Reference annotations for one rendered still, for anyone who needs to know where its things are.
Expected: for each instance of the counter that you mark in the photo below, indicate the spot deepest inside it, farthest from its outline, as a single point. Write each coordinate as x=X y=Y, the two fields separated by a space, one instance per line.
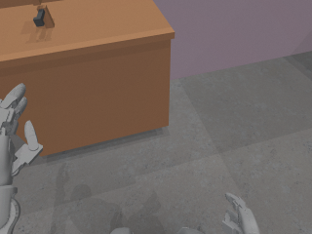
x=95 y=71

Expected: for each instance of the tap lever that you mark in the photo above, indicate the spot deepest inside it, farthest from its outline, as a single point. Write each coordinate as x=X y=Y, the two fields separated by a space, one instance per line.
x=39 y=19

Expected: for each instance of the right robot hand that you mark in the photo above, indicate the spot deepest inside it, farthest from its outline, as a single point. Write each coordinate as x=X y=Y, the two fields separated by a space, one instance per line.
x=242 y=223

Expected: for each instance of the left robot hand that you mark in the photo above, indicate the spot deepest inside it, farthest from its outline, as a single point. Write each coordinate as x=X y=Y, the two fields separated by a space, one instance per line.
x=11 y=109

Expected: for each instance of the robot left forearm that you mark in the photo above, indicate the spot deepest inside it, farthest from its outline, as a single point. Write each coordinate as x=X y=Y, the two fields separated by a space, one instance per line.
x=9 y=209

